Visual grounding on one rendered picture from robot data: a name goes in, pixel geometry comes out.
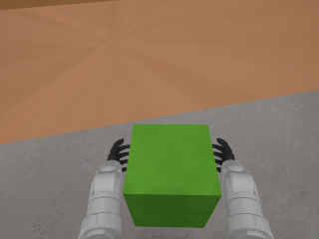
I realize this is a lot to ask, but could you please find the robot left forearm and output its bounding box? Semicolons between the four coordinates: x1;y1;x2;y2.
78;159;124;239

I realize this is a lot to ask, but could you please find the carton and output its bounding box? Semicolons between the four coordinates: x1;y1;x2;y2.
123;123;222;228

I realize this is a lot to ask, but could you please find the right robot hand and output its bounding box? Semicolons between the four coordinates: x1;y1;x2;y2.
212;137;235;172

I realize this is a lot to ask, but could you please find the robot right forearm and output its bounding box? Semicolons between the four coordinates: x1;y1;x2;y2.
220;159;274;239

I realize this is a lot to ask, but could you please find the left robot hand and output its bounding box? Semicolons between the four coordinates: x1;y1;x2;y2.
107;138;131;172

